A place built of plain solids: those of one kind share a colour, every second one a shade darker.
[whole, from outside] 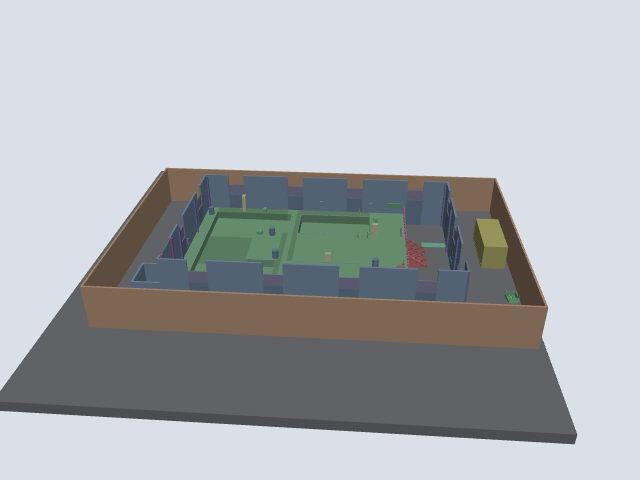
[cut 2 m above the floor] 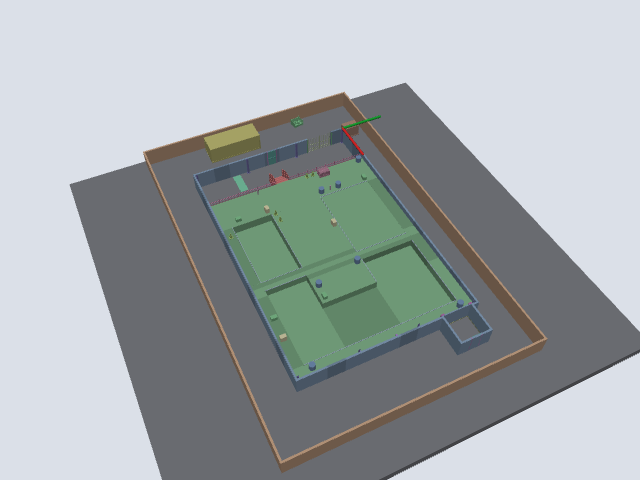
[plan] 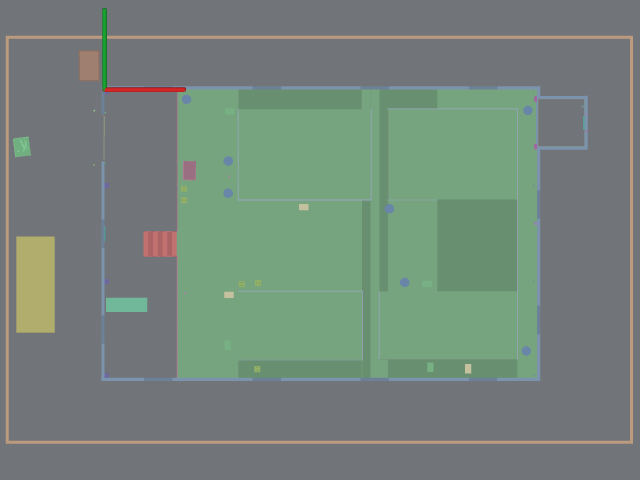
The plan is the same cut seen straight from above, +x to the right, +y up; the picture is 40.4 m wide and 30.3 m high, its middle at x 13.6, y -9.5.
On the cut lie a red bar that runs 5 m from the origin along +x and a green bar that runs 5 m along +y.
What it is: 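A works' hall with a gallery's end over sunk ground; one tall room; a strip of floor behind the doors, a deck 1.38 m over it that fills the rest, and 3 sunk grounds in the deck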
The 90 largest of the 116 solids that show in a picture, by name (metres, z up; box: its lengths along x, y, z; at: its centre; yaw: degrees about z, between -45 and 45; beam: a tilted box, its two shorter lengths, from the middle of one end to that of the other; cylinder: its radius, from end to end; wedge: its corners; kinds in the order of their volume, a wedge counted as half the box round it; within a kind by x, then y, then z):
{
 "raised_floor_bank_1": {"box": [3.9, 18.2, 1.43], "at": [6.5, -9.1, 0.67]},
 "raised_floor_bank_2": {"box": [7.8, 1.15, 1.43], "at": [12.35, -17.62, 0.67]},
 "raised_floor_bank_3": {"box": [7.8, 4.3, 0.45], "at": [12.35, -14.9, 0.17]},
 "raised_floor_bank_4": {"box": [7.8, 5.8, 1.43], "at": [12.35, -9.85, 0.67]},
 "raised_floor_bank_5": {"box": [7.8, 1.25, 1.43], "at": [12.35, -0.62, 0.67]},
 "raised_floor_bank_6": {"box": [8.35, 5.7, 1.43], "at": [12.62, -4.1, 0.67]},
 "raised_floor_bank_7": {"box": [0.55, 11.25, 1.43], "at": [16.52, -12.57, 0.67]},
 "raised_floor_bank_8": {"box": [0.55, 1.25, 1.43], "at": [16.52, -0.62, 0.67]},
 "raised_floor_bank_9": {"box": [0.55, 18.2, 1.43], "at": [17.07, -9.1, 0.67]},
 "raised_floor_bank_10": {"box": [0.55, 1.15, 1.43], "at": [17.62, -17.62, 0.67]},
 "raised_floor_bank_11": {"box": [0.55, 12.75, 1.43], "at": [17.62, -6.38, 0.67]},
 "raised_floor_bank_12": {"box": [3.1, 1.15, 1.43], "at": [19.45, -17.62, 0.67]},
 "raised_floor_bank_13": {"box": [3.1, 5.8, 1.43], "at": [19.45, -9.85, 0.67]},
 "raised_floor_bank_14": {"box": [3.1, 1.25, 1.43], "at": [19.45, -0.62, 0.67]},
 "raised_floor_bank_15": {"box": [8.7, 4.3, 0.61], "at": [21.7, -14.9, 0.26]},
 "raised_floor_bank_16": {"box": [8.15, 5.7, 0.61], "at": [21.98, -4.1, 0.26]},
 "raised_floor_bank_17": {"box": [5.05, 1.15, 1.43], "at": [23.52, -17.62, 0.67]},
 "raised_floor_bank_18": {"box": [5.05, 5.8, 0.61], "at": [23.52, -9.85, 0.26]},
 "raised_floor_bank_19": {"box": [5.05, 1.25, 1.43], "at": [23.52, -0.62, 0.67]},
 "raised_floor_bank_20": {"box": [1.25, 18.2, 1.43], "at": [26.68, -9.1, 0.67]},
 "yard_bound_1": {"box": [0.2, 25.76, 4.43], "at": [-6.14, -9.48, 2.17]},
 "yard_bound_2": {"box": [39.6, 0.2, 4.43], "at": [13.56, -22.26, 2.17]},
 "yard_bound_3": {"box": [39.6, 0.2, 4.43], "at": [13.56, 3.3, 2.17]},
 "yard_bound_4": {"box": [0.2, 25.76, 4.43], "at": [33.26, -9.48, 2.17]},
 "wall_1": {"box": [0.2, 2.36, 5.55], "at": [-0.1, -17.23, 2.73]},
 "wall_2": {"box": [0.2, 1.81, 3.2], "at": [-0.1, -15.15, 1.55]},
 "wall_3": {"box": [0.2, 4.26, 5.55], "at": [-0.1, -12.12, 2.73]},
 "wall_4": {"box": [0.2, 1.81, 3.2], "at": [-0.1, -9.1, 1.55]},
 "wall_5": {"box": [0.2, 3.66, 5.55], "at": [-0.1, -6.38, 2.73]},
 "wall_6": {"box": [0.2, 1.76, 5.55], "at": [-0.1, -0.68, 2.73]},
 "wall_7": {"box": [2.71, 0.2, 5.55], "at": [1.15, -18.3, 2.73]},
 "wall_8": {"box": [2.71, 0.2, 5.55], "at": [1.15, 0.1, 2.73]},
 "wall_9": {"box": [1.81, 0.2, 3.2], "at": [3.4, -18.3, 1.55]},
 "wall_10": {"box": [1.81, 0.2, 3.2], "at": [3.4, 0.1, 1.55]},
 "wall_11": {"box": [5.06, 0.2, 5.55], "at": [6.83, -18.3, 2.73]},
 "wall_12": {"box": [5.06, 0.2, 5.55], "at": [6.83, 0.1, 2.73]},
 "wall_13": {"box": [1.81, 0.2, 3.2], "at": [10.25, -18.3, 1.55]},
 "wall_14": {"box": [1.81, 0.2, 3.2], "at": [10.25, 0.1, 1.55]},
 "wall_15": {"box": [5.01, 0.2, 5.55], "at": [13.65, -18.3, 2.73]},
 "wall_16": {"box": [5.01, 0.2, 5.55], "at": [13.65, 0.1, 2.73]},
 "wall_17": {"box": [1.81, 0.2, 3.2], "at": [17.05, -18.3, 1.55]},
 "wall_18": {"box": [1.81, 0.2, 3.2], "at": [17.05, 0.1, 1.55]},
 "wall_19": {"box": [5.06, 0.2, 5.55], "at": [20.48, -18.3, 2.73]},
 "wall_20": {"box": [5.06, 0.2, 5.55], "at": [20.48, 0.1, 2.73]},
 "wall_21": {"box": [1.81, 0.2, 3.2], "at": [23.9, -18.3, 1.55]},
 "wall_22": {"box": [1.81, 0.2, 3.2], "at": [23.9, 0.1, 1.55]},
 "wall_23": {"box": [2.71, 0.2, 5.55], "at": [26.15, -18.3, 2.73]},
 "wall_24": {"box": [2.71, 0.2, 5.55], "at": [26.15, 0.1, 2.73]},
 "wall_25": {"box": [0.06, 3.12, 5.55], "at": [27.27, -2.1, 2.73]},
 "wall_26": {"box": [0.06, 3.0, 2.55], "at": [27.33, -2.1, 1.23]},
 "wall_27": {"box": [0.2, 2.96, 5.55], "at": [27.4, -16.93, 2.73]},
 "wall_28": {"box": [0.2, 1.81, 3.2], "at": [27.4, -14.55, 1.55]},
 "wall_29": {"box": [0.2, 5.51, 5.55], "at": [27.4, -10.9, 2.73]},
 "wall_30": {"box": [0.2, 1.81, 3.2], "at": [27.4, -7.25, 1.55]},
 "wall_31": {"box": [0.2, 2.76, 5.55], "at": [27.4, -4.97, 2.73]},
 "wall_32": {"box": [0.2, 0.8, 5.55], "at": [27.4, -0.2, 2.73]},
 "wall_33": {"box": [3.2, 0.2, 2.55], "at": [28.9, -3.7, 1.23]},
 "wall_34": {"box": [3.2, 0.2, 2.55], "at": [28.9, -0.5, 1.23]},
 "wall_35": {"box": [0.2, 3.4, 2.55], "at": [30.4, -2.1, 1.23]},
 "beyond_container_1": {"box": [2.32, 5.99, 2.59], "at": [-4.36, -12.31, 1.24]},
 "beyond_container_2": {"box": [2.4, 6.06, 2.65], "at": [-4.36, -12.31, 1.27]},
 "beyond_oil_tank_1": {"box": [1.32, 1.96, 0.13], "at": [-0.97, 1.5, 0.01], "yaw": 0.7},
 "beyond_oil_tank_2": {"box": [1.17, 1.7, 1.35], "at": [-0.97, 1.5, 0.62], "yaw": 0.7},
 "beyond_oil_tank_3": {"box": [1.16, 1.8, 1.4], "at": [-0.97, 1.5, 0.64], "yaw": 0.7},
 "door_landing_1": {"box": [0.9, 1.62, 0.22], "at": [2.9, -9.75, 0.06]},
 "door_landing_2": {"box": [0.9, 1.62, 0.4], "at": [3.2, -9.75, 0.15]},
 "door_landing_3": {"box": [0.9, 1.62, 0.57], "at": [3.5, -9.75, 0.23]},
 "door_landing_4": {"box": [0.9, 1.62, 0.74], "at": [3.8, -9.75, 0.32]},
 "door_landing_5": {"box": [0.9, 1.62, 0.91], "at": [4.1, -9.75, 0.41]},
 "door_landing_6": {"box": [0.6, 1.62, 1.08], "at": [4.25, -9.75, 0.49]},
 "door_landing_7": {"box": [0.32, 1.62, 1.26], "at": [4.41, -9.75, 0.58]},
 "window_pane_1": {"box": [1.8, 0.1, 1.21], "at": [3.4, -18.35, 3.74]},
 "window_pane_2": {"box": [1.8, 0.1, 1.21], "at": [3.4, 0.15, 3.74]},
 "window_pane_3": {"box": [1.8, 0.1, 1.21], "at": [10.25, -18.35, 3.74]},
 "window_pane_4": {"box": [1.8, 0.1, 1.21], "at": [10.25, 0.15, 3.74]},
 "window_pane_5": {"box": [1.8, 0.1, 1.21], "at": [17.05, -18.35, 3.74]},
 "window_pane_6": {"box": [1.8, 0.1, 1.21], "at": [17.05, 0.15, 3.74]},
 "window_pane_7": {"box": [1.8, 0.1, 1.21], "at": [23.9, -18.35, 3.74]},
 "window_pane_8": {"box": [0.1, 1.8, 1.21], "at": [27.45, -14.55, 3.74]},
 "drum_1": {"cylinder": 0.3, "from": [5.17, -0.62, 1.38], "to": [5.17, -0.62, 2.25]},
 "drum_2": {"cylinder": 0.3, "from": [7.81, -6.54, 1.38], "to": [7.81, -6.54, 2.25]},
 "drum_3": {"cylinder": 0.3, "from": [7.81, -4.52, 1.38], "to": [7.81, -4.52, 2.25]},
 "drum_4": {"cylinder": 0.3, "from": [17.98, -7.52, 1.38], "to": [17.98, -7.52, 2.25]},
 "drum_5": {"cylinder": 0.3, "from": [18.95, -12.18, 1.38], "to": [18.95, -12.18, 2.25]},
 "drum_6": {"cylinder": 0.3, "from": [26.62, -16.5, 1.38], "to": [26.62, -16.5, 2.25]},
 "drum_7": {"cylinder": 0.3, "from": [26.72, -1.32, 1.38], "to": [26.72, -1.32, 2.25]},
 "tote_stack_1": {"box": [0.6, 0.4, 1.35], "at": [7.86, -12.96, 2.06]},
 "tote_stack_2": {"box": [0.4, 0.6, 1.92], "at": [22.95, -17.62, 2.34]},
 "pallet_stack_1": {"box": [0.74, 1.15, 0.86], "at": [5.36, -5.11, 1.76]},
 "pier_1": {"box": [0.17, 0.34, 5.55], "at": [27.21, -3.6, 2.73]}
}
